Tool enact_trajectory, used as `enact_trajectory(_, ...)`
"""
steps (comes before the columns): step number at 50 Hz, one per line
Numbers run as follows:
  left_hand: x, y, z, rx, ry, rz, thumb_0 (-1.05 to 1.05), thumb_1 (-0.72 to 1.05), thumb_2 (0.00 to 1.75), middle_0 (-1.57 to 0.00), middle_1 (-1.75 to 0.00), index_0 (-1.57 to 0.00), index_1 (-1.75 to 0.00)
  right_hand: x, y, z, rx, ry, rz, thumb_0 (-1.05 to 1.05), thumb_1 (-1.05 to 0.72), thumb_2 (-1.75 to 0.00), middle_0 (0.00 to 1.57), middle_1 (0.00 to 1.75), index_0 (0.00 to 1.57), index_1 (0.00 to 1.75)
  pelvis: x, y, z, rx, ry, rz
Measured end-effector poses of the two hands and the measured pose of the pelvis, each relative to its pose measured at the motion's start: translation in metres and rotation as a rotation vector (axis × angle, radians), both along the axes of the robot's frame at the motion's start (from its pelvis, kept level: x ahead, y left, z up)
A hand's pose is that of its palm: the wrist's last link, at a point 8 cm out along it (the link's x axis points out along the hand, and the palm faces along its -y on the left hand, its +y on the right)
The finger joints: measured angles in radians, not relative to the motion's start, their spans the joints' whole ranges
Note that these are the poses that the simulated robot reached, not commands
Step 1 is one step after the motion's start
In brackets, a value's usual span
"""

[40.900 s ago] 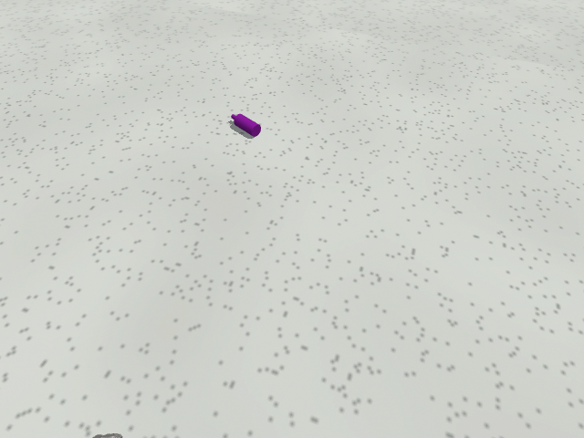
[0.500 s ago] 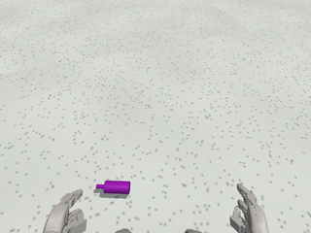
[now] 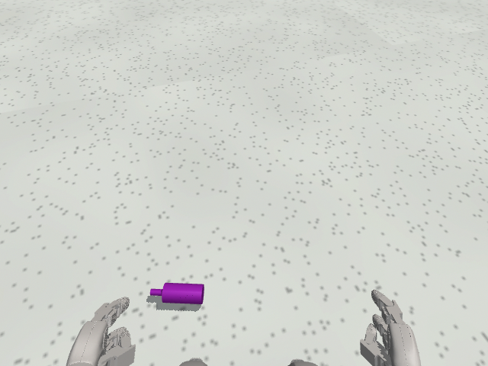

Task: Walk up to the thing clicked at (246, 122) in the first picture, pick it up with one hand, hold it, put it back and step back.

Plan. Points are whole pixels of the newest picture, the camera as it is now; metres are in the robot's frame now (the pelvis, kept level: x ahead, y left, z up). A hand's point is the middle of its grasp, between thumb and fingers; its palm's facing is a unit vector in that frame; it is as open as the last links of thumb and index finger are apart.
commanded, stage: home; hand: left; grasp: from above
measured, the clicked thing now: (176, 293) +0.47 +0.24 -0.68
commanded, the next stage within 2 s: stand in 0.50 s
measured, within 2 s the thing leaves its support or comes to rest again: neither
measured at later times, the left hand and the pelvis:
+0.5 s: hand (130, 348) +0.17 +0.18 -0.05, palm faces +0.04 -0.98 -0.20, open 7.4 cm; pelvis +0.01 +0.00 +0.00, yaw +0 degrees
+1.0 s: hand out of the picture +0.07 +0.24 -0.11, palm faces +0.04 -0.94 -0.34, open 7.4 cm; pelvis +0.00 +0.01 +0.04, yaw +1 degrees
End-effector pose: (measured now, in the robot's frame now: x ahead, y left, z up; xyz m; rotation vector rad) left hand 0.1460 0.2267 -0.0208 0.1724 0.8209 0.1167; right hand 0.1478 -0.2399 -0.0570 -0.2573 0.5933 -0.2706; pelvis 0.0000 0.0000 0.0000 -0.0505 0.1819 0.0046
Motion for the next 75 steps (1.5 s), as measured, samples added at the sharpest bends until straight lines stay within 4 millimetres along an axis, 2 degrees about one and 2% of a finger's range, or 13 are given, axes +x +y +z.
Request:
enact_trajectory(30,0.005,0.005,0.0,0.0,-0.001,0.001,0.01,0.9,0.9,-0.2,-0.3,-0.2,-0.3,0.006,0.004,0.0,0.0,0.012,0.002,0.01,-0.9,-0.9,0.2,0.3,0.21,0.3,0.005,0.004,0.0,-0.005,0.007,0.001)
enact_trajectory(35,0.009,0.022,-0.023,0.103,-0.022,-0.027,0.01,0.9,0.9,-0.21,-0.3,-0.2,-0.3,-0.004,-0.002,-0.019,-0.049,0.283,0.17,0.01,-0.9,-0.9,0.2,0.3,0.21,0.3,-0.004,0.003,0.011,0.031,-0.095,0.007)
enact_trajectory(39,-0.01,0.041,-0.035,0.137,0.06,-0.002,0.01,0.9,0.9,-0.21,-0.3,-0.2,-0.3,-0.02,-0.015,-0.021,-0.013,0.388,0.144,0.01,-0.9,-0.9,0.21,0.3,0.21,0.3,-0.007,0.002,0.019,0.048,-0.134,0.006)
enact_trajectory(45,-0.052,0.059,-0.049,0.15,0.21,0.057,0.01,0.9,0.9,-0.2,-0.3,-0.2,-0.3,-0.045,-0.031,-0.018,-0.002,0.474,0.073,0.01,-0.9,-0.9,0.21,0.3,0.21,0.3,-0.006,0.004,0.03,0.049,-0.169,0.009)
enact_trajectory(51,-0.089,0.062,-0.055,0.128,0.323,0.099,0.01,0.9,0.9,-0.2,-0.3,-0.2,-0.3,-0.066,-0.033,-0.016,0.009,0.552,0.031,0.01,-0.91,-0.9,0.2,0.3,0.21,0.3,-0.004,0.006,0.04,0.044,-0.197,0.018)
enact_trajectory(56,-0.109,0.058,-0.055,0.108,0.39,0.125,0.01,0.9,0.9,-0.2,-0.3,-0.2,-0.3,-0.076,-0.028,-0.015,0.028,0.595,0.021,0.01,-0.91,-0.9,0.2,0.3,0.21,0.3,-0.004,0.005,0.048,0.042,-0.217,0.024)
enact_trajectory(65,-0.127,0.053,-0.048,0.101,0.449,0.142,0.01,0.9,0.9,-0.21,-0.3,-0.2,-0.3,-0.08,-0.025,-0.012,0.061,0.621,0.016,0.01,-0.91,-0.9,0.2,0.3,0.21,0.3,-0.005,0.001,0.059,0.046,-0.243,0.033)
enact_trajectory(75,-0.125,0.053,-0.04,0.12,0.449,0.15,0.0,0.9,0.9,-0.21,-0.3,-0.2,-0.3,-0.084,-0.039,-0.009,0.057,0.64,0.008,0.01,-0.91,-0.9,0.2,0.3,0.21,0.3,-0.006,-0.006,0.063,0.049,-0.253,0.037)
